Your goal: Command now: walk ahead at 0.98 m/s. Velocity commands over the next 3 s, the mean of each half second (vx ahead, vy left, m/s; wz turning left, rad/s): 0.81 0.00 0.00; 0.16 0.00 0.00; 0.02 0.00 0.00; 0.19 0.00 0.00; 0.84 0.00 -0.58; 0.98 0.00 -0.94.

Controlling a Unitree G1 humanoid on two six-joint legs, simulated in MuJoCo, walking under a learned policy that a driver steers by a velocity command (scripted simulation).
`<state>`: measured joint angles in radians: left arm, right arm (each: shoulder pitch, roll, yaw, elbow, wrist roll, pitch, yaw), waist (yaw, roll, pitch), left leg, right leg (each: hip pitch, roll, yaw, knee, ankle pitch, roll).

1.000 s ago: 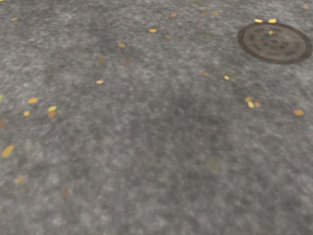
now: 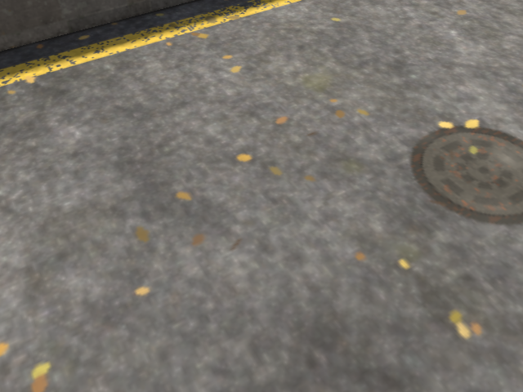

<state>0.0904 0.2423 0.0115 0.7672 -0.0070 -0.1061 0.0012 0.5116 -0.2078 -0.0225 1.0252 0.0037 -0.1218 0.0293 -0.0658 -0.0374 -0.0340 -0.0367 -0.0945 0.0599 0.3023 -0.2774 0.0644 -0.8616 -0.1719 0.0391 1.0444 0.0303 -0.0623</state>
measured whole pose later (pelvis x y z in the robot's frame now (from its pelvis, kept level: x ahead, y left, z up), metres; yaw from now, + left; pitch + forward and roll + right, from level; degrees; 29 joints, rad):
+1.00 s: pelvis +0.60 -0.02 -0.01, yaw -1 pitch +1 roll +1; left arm 0.20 0.23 0.03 0.96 0.02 0.03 0.04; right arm 0.16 -0.22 -0.01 0.89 -0.01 -0.02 -0.01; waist 0.00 0.00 0.00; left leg -0.40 -0.07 0.03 0.47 -0.09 0.07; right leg -0.30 -0.04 0.04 0.58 -0.29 0.01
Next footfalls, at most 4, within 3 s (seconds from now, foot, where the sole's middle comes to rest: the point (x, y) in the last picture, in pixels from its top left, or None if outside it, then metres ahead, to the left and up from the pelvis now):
0.20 right None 0.44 -0.13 -0.78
0.64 left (237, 326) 0.74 0.06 -0.78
0.98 right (322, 353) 0.65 -0.17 -0.78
2.08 left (211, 306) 0.81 0.13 -0.78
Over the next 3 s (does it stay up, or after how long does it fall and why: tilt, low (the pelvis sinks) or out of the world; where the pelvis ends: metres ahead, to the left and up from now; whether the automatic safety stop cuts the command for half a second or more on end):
stays up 1.39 -0.17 -0.03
